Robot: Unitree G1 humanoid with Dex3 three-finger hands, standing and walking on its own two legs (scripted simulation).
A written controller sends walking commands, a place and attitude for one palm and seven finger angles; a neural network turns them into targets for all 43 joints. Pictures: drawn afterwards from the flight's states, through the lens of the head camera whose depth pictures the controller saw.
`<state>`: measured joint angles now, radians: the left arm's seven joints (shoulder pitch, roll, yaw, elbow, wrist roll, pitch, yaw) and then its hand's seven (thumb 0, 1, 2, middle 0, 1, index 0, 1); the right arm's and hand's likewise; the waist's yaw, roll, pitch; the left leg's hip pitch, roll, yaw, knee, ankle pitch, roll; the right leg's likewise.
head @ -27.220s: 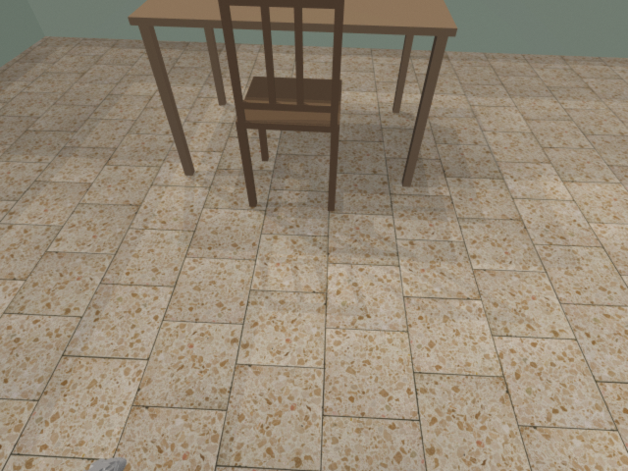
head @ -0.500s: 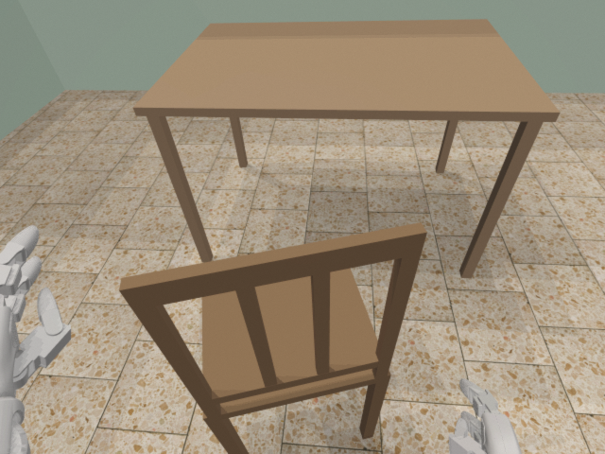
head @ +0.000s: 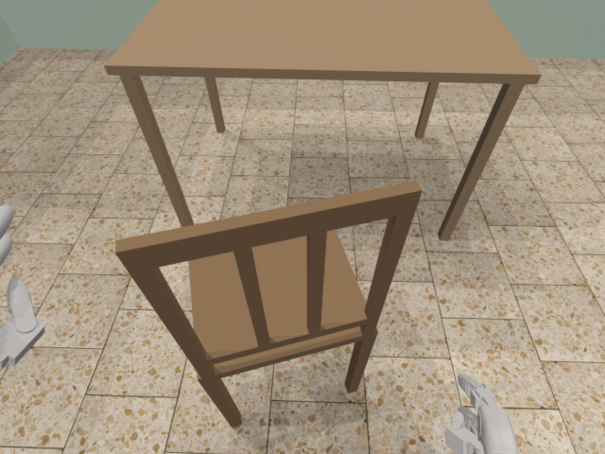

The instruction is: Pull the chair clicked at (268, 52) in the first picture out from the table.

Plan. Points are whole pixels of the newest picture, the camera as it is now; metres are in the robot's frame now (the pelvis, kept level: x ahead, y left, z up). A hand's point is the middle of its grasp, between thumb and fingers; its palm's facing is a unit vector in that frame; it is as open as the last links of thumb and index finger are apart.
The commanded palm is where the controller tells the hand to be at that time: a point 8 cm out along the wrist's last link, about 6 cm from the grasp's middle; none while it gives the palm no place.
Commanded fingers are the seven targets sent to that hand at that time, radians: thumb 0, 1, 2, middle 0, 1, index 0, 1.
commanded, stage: step back with the hand held close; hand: left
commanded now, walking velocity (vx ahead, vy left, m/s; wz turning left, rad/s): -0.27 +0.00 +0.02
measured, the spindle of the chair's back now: (254, 302) +0.35 +0.11 -0.07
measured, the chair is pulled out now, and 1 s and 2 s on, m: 0.50 0.50 0.50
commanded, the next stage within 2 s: stop stepping back and stand still in 1.98 s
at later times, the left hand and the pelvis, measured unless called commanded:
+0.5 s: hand (3, 369) +0.15 +0.27 +0.17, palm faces +0.49 -0.72 -0.49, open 7.4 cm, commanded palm +0.09 +0.30 +0.18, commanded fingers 0.00 0.90 0.90 -0.20 -0.30 -0.20 -0.30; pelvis -0.04 -0.01 -0.01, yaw +1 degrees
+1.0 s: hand (13, 374) +0.15 +0.25 +0.17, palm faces +0.47 -0.75 -0.46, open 7.4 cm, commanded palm +0.08 +0.30 +0.18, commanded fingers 0.00 0.90 0.90 -0.20 -0.30 -0.20 -0.30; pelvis -0.05 -0.01 -0.01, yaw +2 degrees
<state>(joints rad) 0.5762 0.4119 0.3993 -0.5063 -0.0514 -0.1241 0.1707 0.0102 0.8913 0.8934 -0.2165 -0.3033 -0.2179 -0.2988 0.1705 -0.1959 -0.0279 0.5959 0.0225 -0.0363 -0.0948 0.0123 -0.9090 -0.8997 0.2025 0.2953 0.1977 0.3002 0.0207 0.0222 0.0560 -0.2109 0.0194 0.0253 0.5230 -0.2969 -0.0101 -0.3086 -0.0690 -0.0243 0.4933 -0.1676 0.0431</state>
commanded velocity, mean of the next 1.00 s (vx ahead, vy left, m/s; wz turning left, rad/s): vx -0.36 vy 0.00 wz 0.00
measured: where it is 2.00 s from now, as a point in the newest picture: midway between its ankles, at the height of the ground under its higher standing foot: outside the picture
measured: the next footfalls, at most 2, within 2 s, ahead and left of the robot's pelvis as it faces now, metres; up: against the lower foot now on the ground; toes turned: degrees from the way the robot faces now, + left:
right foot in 1.86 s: -0.02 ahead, -0.15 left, +0.00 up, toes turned +4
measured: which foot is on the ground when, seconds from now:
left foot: down 0.00-1.00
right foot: down 0.00-1.00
